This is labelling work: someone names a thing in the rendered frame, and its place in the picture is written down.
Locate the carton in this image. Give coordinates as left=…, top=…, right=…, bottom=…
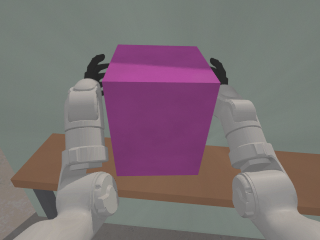
left=102, top=44, right=221, bottom=176

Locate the right robot hand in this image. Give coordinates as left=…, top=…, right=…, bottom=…
left=210, top=58, right=228, bottom=85

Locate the left robot upper arm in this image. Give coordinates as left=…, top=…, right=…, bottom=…
left=13, top=171, right=120, bottom=240

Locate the robot left forearm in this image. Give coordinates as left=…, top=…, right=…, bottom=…
left=56, top=78, right=109, bottom=210

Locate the left robot hand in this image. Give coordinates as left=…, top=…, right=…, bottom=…
left=84, top=54, right=109, bottom=96

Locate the right robot upper arm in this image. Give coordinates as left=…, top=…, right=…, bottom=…
left=232, top=168, right=320, bottom=240

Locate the table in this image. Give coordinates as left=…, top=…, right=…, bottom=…
left=10, top=133, right=320, bottom=220

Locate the robot right forearm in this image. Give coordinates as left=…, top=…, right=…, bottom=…
left=213, top=84, right=298, bottom=207

